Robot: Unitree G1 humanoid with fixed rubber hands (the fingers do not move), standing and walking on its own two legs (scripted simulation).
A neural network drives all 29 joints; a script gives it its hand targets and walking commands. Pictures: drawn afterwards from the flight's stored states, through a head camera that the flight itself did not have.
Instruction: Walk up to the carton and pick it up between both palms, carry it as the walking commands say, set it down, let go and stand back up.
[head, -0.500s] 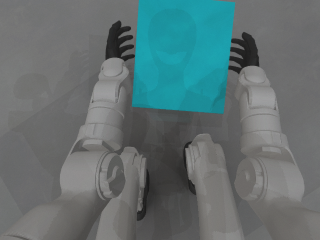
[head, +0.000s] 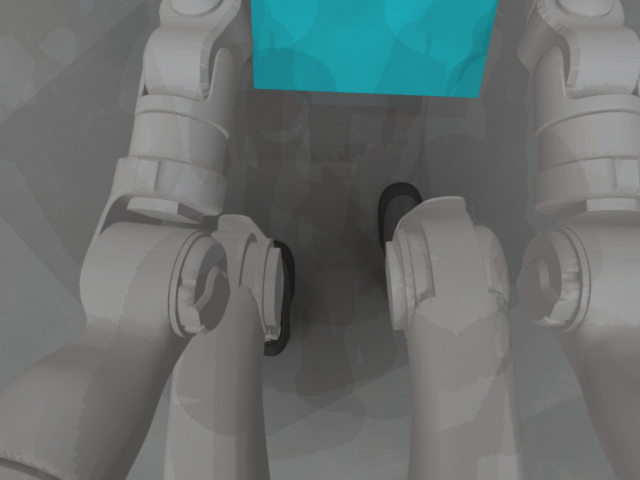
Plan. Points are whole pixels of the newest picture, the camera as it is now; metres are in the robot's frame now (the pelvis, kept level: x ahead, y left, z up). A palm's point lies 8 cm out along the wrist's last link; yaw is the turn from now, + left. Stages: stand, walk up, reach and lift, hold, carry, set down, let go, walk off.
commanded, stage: set down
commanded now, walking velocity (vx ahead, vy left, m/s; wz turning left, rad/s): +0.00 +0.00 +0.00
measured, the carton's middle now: out of the picture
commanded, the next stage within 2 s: none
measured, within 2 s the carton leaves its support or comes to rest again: rests again in 1.20 s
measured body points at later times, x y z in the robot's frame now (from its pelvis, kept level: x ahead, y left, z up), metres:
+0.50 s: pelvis +0.00 +0.00 -0.04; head +0.37 -0.03 +0.21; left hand +0.58 +0.06 -0.20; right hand +0.54 -0.25 -0.22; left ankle +0.09 +0.11 -0.38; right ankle +0.17 -0.13 -0.38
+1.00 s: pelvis +0.01 +0.00 -0.05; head +0.39 -0.03 +0.19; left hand +0.58 +0.07 -0.23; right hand +0.54 -0.24 -0.25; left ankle +0.09 +0.11 -0.38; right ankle +0.17 -0.13 -0.38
